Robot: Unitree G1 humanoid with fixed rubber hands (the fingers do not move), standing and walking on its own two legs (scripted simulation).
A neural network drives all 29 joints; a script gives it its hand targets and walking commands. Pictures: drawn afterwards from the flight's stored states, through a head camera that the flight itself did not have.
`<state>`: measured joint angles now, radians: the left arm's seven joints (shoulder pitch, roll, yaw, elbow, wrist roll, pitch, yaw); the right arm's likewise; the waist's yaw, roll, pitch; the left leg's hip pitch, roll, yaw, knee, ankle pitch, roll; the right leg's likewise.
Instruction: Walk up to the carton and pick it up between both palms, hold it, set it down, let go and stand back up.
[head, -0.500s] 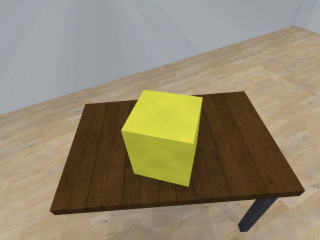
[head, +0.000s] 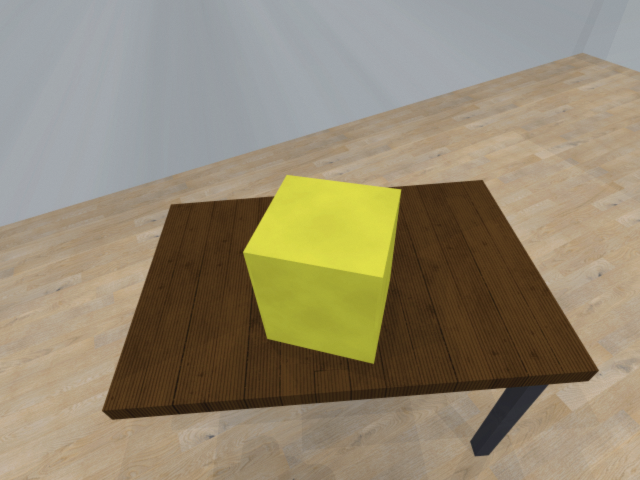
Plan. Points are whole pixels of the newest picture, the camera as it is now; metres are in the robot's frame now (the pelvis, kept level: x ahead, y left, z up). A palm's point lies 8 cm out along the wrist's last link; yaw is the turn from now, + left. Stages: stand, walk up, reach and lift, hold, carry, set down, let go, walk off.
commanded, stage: stand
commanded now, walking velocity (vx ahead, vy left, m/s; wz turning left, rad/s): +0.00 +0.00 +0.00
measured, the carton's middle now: (330, 268) +0.49 +0.00 -0.06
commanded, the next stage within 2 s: none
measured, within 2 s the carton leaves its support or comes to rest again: neither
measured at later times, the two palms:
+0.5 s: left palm out of the picture -0.03 +0.20 -0.14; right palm out of the picture -0.03 -0.19 -0.16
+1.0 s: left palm out of the picture -0.01 +0.20 -0.15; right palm out of the picture -0.02 -0.19 -0.15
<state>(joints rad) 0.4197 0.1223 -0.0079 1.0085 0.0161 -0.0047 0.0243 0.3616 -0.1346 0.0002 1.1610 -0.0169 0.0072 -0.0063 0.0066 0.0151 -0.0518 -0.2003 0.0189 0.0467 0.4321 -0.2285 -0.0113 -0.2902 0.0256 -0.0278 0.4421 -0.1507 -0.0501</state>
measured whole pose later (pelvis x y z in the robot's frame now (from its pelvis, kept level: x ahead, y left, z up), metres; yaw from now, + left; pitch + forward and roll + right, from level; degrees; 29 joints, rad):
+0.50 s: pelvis +0.01 +0.01 +0.00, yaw +0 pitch -1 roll +1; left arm 0.36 0.08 0.00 1.13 0.01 -0.01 0.03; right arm 0.33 -0.11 0.00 1.19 -0.02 0.00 -0.03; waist 0.01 0.02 -0.01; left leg -0.17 0.00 0.05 0.42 -0.23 0.00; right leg -0.27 0.01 -0.02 0.45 -0.17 -0.04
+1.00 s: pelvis +0.02 +0.00 +0.00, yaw +0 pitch -2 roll +1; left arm 0.31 0.08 0.01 1.16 0.01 0.00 0.03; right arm 0.34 -0.09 -0.01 1.19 -0.02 0.00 -0.04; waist 0.01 0.01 0.02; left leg -0.13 0.02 0.04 0.41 -0.25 -0.02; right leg -0.23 0.03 -0.03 0.43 -0.18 -0.05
